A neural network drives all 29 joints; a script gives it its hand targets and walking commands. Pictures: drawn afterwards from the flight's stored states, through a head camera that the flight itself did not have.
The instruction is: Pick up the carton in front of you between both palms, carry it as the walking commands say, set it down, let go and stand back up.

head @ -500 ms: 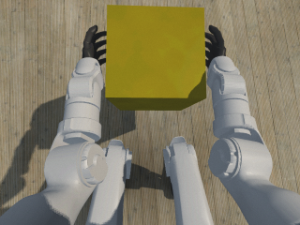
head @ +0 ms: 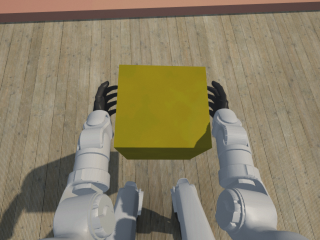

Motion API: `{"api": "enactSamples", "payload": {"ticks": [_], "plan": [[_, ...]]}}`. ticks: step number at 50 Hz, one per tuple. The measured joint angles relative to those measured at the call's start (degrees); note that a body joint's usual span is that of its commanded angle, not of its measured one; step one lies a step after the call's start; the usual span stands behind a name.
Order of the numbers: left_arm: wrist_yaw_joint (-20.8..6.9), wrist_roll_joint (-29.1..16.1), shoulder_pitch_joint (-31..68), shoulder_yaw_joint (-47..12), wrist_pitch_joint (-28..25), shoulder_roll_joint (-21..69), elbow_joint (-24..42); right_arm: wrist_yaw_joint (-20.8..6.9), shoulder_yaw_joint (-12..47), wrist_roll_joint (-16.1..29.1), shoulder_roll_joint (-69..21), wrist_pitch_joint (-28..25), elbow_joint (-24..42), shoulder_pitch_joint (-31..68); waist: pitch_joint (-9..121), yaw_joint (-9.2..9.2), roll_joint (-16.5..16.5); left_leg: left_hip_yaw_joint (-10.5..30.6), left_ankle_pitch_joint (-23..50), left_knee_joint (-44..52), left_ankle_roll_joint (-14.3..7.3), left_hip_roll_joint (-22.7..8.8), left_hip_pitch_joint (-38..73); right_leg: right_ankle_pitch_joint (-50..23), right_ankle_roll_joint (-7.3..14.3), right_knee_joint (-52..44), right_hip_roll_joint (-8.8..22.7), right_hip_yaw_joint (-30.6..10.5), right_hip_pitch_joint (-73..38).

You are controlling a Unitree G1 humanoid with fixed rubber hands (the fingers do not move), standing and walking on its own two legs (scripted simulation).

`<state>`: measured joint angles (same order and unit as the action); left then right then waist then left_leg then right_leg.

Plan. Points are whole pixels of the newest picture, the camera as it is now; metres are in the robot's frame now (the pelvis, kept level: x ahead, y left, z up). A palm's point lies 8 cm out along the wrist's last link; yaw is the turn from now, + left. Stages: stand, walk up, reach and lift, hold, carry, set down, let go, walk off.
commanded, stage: reach and lift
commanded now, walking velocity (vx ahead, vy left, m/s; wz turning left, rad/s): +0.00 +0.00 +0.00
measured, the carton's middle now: (160, 120) +0.44 -0.02 -0.11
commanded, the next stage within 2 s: hold in 1.84 s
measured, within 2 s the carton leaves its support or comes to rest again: neither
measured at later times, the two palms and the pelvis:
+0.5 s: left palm (71, 104) +0.39 +0.14 +0.11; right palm (246, 102) +0.39 -0.16 +0.11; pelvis +0.06 +0.00 +0.14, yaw +0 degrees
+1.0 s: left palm (25, 94) +0.35 +0.15 +0.21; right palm (286, 92) +0.35 -0.15 +0.21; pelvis +0.06 +0.00 +0.19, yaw -1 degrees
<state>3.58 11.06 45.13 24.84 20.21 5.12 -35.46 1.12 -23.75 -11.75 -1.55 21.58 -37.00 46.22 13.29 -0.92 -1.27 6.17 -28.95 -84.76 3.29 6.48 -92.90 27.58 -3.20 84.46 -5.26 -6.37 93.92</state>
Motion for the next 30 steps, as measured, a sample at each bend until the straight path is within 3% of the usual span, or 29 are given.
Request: {"api": "enactSamples", "payload": {"ticks": [19,30], "plan": [[-0.6,0.0,-17.5,-4.3,-2.1,3.0,2.8,-0.2,3.2,-0.1,-3.9,-2.3,3.1,-17.5,-1.2,0.26,0.4,1.4,4.3,24.5,-1.4,-1.3,33.3,-4.2,1.1,-24.5,1.0,-0.9,-33.4],[-1.2,0.2,-26.9,-7.4,0.8,4.0,7.2,-0.1,6.1,-0.1,-5.7,0.6,7.8,-26.9,-4.0,0.52,0.7,2.0,9.1,41.7,-2.1,-2.5,56.2,-8.8,1.7,-41.6,1.9,-1.5,-56.3]]}}
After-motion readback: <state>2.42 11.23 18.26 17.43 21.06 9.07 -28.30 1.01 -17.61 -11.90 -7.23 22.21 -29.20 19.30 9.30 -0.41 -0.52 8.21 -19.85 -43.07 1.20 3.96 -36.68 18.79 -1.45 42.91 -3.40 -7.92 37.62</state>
